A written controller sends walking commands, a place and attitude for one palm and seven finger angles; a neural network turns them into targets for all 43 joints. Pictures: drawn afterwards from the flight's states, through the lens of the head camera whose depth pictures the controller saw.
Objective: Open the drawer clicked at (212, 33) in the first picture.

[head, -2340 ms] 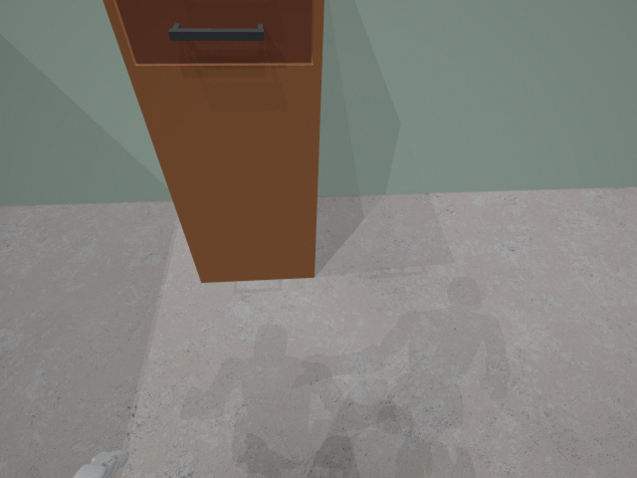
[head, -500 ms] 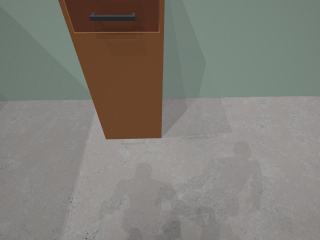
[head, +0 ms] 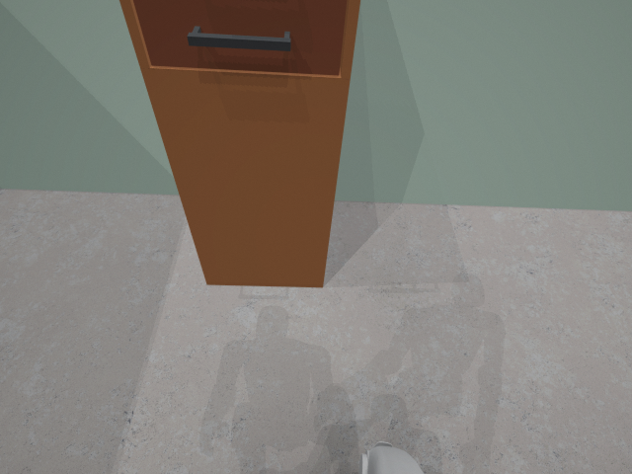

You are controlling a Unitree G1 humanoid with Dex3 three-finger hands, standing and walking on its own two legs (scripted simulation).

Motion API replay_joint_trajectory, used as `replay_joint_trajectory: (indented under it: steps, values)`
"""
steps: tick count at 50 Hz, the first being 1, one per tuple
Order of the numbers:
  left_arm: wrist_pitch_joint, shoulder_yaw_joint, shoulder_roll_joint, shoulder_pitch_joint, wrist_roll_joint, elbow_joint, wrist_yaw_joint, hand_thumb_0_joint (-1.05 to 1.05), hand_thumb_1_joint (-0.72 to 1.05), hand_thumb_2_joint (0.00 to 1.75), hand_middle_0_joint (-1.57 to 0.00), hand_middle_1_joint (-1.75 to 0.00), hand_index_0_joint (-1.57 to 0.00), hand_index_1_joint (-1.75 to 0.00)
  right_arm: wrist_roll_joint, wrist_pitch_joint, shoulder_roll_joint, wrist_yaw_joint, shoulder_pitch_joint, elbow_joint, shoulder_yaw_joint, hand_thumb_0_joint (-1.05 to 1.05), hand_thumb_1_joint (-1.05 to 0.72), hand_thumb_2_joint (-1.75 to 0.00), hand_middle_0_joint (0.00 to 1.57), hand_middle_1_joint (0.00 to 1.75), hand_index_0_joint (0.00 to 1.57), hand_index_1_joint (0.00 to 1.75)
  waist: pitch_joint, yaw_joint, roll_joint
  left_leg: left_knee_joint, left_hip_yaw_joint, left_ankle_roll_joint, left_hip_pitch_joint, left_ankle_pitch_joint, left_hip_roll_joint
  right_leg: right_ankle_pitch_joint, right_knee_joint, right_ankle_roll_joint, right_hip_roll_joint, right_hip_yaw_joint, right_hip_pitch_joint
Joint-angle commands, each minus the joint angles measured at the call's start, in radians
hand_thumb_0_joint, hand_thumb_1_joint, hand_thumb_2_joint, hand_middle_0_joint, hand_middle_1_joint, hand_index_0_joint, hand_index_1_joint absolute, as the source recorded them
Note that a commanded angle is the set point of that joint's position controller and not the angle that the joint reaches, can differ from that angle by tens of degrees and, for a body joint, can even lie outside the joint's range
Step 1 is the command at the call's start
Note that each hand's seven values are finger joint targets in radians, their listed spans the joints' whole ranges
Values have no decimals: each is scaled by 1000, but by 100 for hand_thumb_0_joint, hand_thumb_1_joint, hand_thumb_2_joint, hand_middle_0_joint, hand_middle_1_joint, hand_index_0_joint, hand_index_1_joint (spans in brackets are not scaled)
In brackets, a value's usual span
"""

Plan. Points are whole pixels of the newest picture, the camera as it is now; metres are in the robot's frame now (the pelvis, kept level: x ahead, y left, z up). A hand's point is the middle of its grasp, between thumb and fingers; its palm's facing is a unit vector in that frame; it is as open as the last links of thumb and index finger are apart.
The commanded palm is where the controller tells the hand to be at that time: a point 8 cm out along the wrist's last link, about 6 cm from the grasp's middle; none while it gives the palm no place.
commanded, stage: take the last steps up to it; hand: left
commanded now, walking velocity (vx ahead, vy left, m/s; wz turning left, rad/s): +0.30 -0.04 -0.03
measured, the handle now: (241, 37) +0.82 +0.17 +0.15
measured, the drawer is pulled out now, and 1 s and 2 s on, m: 0.00 0.00 0.00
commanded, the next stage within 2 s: come to a stop and stand still in 0.54 s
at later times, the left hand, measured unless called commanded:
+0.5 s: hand (228, 446) +0.19 +0.13 -0.18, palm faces +0.09 -0.98 -0.18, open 7.2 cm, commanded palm none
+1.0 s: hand (221, 364) +0.32 +0.17 -0.19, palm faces +0.07 -0.98 -0.20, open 7.4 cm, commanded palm none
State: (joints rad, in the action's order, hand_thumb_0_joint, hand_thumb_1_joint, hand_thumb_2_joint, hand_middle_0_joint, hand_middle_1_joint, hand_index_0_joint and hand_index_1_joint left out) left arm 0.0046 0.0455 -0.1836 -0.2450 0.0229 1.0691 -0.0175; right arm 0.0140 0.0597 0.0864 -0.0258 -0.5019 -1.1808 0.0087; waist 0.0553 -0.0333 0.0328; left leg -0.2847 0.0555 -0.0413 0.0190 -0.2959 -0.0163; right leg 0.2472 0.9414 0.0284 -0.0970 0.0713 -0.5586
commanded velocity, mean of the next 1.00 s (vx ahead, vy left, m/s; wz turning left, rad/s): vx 0.05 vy -0.04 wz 0.01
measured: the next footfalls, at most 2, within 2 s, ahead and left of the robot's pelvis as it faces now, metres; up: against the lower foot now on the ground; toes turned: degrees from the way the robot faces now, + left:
right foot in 0.18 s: +0.22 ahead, -0.15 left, +0.00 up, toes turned -8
left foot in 0.62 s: +0.33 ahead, +0.08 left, +0.00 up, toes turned +11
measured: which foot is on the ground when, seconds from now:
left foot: down 0.00-0.18, up 0.20-0.60, down 0.62-1.00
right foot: up 0.00-0.16, down 0.18-0.62, up 0.64-1.00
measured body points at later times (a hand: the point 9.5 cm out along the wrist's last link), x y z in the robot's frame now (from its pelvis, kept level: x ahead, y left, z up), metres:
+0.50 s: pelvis +0.19 -0.05 +0.00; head +0.19 -0.04 +0.45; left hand +0.19 +0.18 -0.16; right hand +0.26 -0.28 -0.15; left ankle +0.25 +0.08 -0.70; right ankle +0.18 -0.14 -0.74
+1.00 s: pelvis +0.28 -0.03 +0.00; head +0.32 +0.00 +0.45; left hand +0.31 +0.22 -0.17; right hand +0.32 -0.26 -0.15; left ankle +0.29 +0.07 -0.74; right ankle +0.28 -0.17 -0.68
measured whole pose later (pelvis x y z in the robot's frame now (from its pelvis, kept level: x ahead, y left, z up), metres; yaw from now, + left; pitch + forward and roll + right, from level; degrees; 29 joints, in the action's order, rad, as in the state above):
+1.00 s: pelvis +0.28 -0.03 +0.00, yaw +1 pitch -1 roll -1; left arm 0.06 0.08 -0.21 -0.20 0.02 1.02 0.03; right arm 0.02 -0.02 0.13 -0.05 -0.19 -1.07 0.04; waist 0.09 0.00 0.05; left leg -0.44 0.17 -0.03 -0.21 -0.21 0.07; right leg 0.38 1.00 0.05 -0.04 0.01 -0.45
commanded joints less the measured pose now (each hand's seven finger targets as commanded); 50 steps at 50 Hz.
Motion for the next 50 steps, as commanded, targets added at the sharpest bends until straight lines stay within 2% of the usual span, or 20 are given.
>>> replay_joint_trajectory:
  steps: [1, 4, 5, 7, 8, 9, 10, 12, 14, 17, 26, 29, 30, 31, 32, 33, 35, 38, 44, 50]
  values:
    - [-28, 1, -9, 157, -4, -107, -4, 0, 90, 90, -20, -30, -20, -30, 10, 22, 163, -19, -78, 13, 35, 0, -90, -90, 20, 30, 20, 30, 105, -25, -162, 75, -121, -118, -37, 427, 268, -38, -178, -16, 0, 31, -47]
    - [-36, 8, -15, 157, -5, -109, -3, 0, 90, 90, -20, -30, -20, -30, 15, 18, 173, -19, -71, 1, 40, 0, -90, -90, 20, 30, 20, 30, 101, -14, -179, 27, -108, -109, -54, 528, 283, -16, -281, -44, 33, 51, 73]
    - [-40, 12, -22, 116, -4, -95, -2, 0, 90, 90, -20, -30, -20, -30, 13, 16, 181, -20, -64, 3, 42, 0, -90, -90, 20, 30, 20, 30, 82, 8, -160, -31, -95, -102, -65, 621, 277, -17, -311, -56, 56, 65, 152]
    - [-55, 28, -68, -101, 2, -28, 4, 0, 90, 90, -20, -30, -20, -30, 3, 15, 193, -16, -36, 10, 47, 0, -90, -90, 20, 30, 20, 30, -27, 105, -105, -283, -36, -52, -117, 676, 224, -102, -411, -73, 87, 80, 436]
    - [-71, 49, -147, -229, 11, 3, 15, 0, 90, 90, -20, -30, -20, -30, -5, 15, 161, -4, -51, 24, 44, 0, -90, -90, 20, 30, 20, 30, -127, 154, 29, -538, 0, -13, -320, 445, 169, -79, -446, -128, -67, -100, 691]
    - [-75, 75, -250, -342, 7, 27, 29, 0, 90, 90, -20, -30, -20, -30, -12, 20, 102, 1, -83, 58, 34, 0, -90, -90, 20, 30, 20, 30, -249, 161, 255, -885, 40, 25, -532, -210, 12, -139, -571, -239, -361, -538, 838]
    - [-69, 72, -253, -324, -12, 29, 32, 0, 90, 90, -20, -30, -20, -30, -13, 10, 126, -1, -2, 76, 41, 0, -90, -90, 20, 30, 20, 30, -207, 162, 158, -1032, -67, 0, -572, -272, 49, -71, -654, -265, -378, -574, 738]
    - [-66, 48, -168, -135, -11, -14, 32, 0, 90, 90, -20, -30, -20, -30, -4, 2, 103, 11, 83, 86, 49, 0, -90, -90, 20, 30, 20, 30, -23, 99, 49, -1071, -68, -1, -597, -115, 128, 187, -734, -229, -315, -456, 444]
    - [-73, 22, -83, -39, -4, -39, 38, 0, 90, 90, -20, -30, -20, -30, 11, -23, 73, 18, 79, 82, 46, 0, -90, -90, 20, 30, 20, 30, 50, 29, 9, -996, -65, 16, -521, -31, 168, 123, -766, -182, -253, -263, 241]
    - [-80, 8, -54, -41, 2, -35, 39, 0, 90, 90, -20, -30, -20, -30, 14, -47, 63, 22, 54, 83, 44, 0, -90, -90, 20, 30, 20, 30, 39, -10, 41, -854, -26, 47, -476, 7, 164, -13, -777, -164, -191, -107, 188]
    - [-80, 20, -110, -146, 5, -3, 32, 0, 90, 90, -20, -30, -20, -30, 9, -23, 94, 45, 283, 182, 40, 0, -90, -90, 20, 30, 20, 30, 19, 54, 46, -405, 49, 48, -437, 34, 125, -157, -709, -194, -186, -90, 369]
    - [-67, 20, -105, -148, -2, 10, 32, 0, 90, 90, -20, -30, -20, -30, 10, -9, 117, 37, 209, 154, 40, 0, -90, -90, 20, 30, 20, 30, -12, 13, -5, -230, 88, 38, -214, 111, 83, -151, -574, -149, -129, -34, 318]
    - [-63, 14, -79, -159, -6, 8, 30, 0, 90, 90, -20, -30, -20, -30, 12, -1, 160, 30, 128, 129, 49, 0, -90, -90, 20, 30, 20, 30, -57, -18, -98, -167, 30, 20, -70, 154, 121, -148, -413, -115, -72, 9, 263]
    - [-61, 6, -29, -175, -12, -7, 25, 0, 90, 90, -20, -30, -20, -30, 22, 5, 253, 18, 34, 112, 69, 0, -90, -90, 20, 30, 20, 30, -111, -44, -293, -89, -232, -66, 69, 252, 328, 75, -165, -60, 38, 96, 101]
    - [-64, -1, -21, -153, -8, -29, 27, 0, 90, 90, -20, -30, -20, -30, 14, -8, 291, 10, -6, 101, 70, 0, -90, -90, 20, 30, 20, 30, -123, -46, -344, -12, -372, -161, 97, 380, 456, 368, 59, -44, 85, 72, -5]
    - [-54, -2, -42, -123, -4, -25, 37, 0, 90, 90, -20, -30, -20, -30, 11, -14, 262, -2, 30, 103, 59, 0, -90, -90, 20, 30, 20, 30, -90, -38, -287, -19, -331, -168, 16, 489, 451, 364, 132, -48, 42, -5, 11]
    - [-38, -5, -3, -135, -11, 18, 44, 0, 90, 90, -20, -30, -20, -30, 7, -9, 171, -19, 195, 130, 22, 0, -90, -90, 20, 30, 20, 30, -24, 29, -132, -27, -174, -133, -149, 774, 390, 252, 57, -20, -15, -60, 117]
    - [-6, -7, 6, -178, -11, 39, 49, 0, 90, 90, -20, -30, -20, -30, -1, -12, 173, -31, 249, 135, 29, 0, -90, -90, 20, 30, 20, 30, -54, 52, -98, -46, -57, -96, -138, 960, 338, 142, -62, 9, 0, -46, 203]
    - [56, 33, -51, -130, 1, -29, 51, 0, 90, 90, -20, -30, -20, -30, 1, -50, 225, -43, 260, 152, 61, 0, -90, -90, 20, 30, 20, 30, -76, 43, -158, -58, -46, -130, -133, 872, 371, 134, 153, 14, 40, -88, 96]
    - [53, 29, -40, -18, -3, -92, 47, 0, 90, 90, -20, -30, -20, -30, 14, -63, 227, -29, 267, 155, 82, 0, -90, -90, 20, 30, 20, 30, -75, 17, -247, -95, -24, -115, -106, 720, 331, 156, -47, 9, 44, -48, 124]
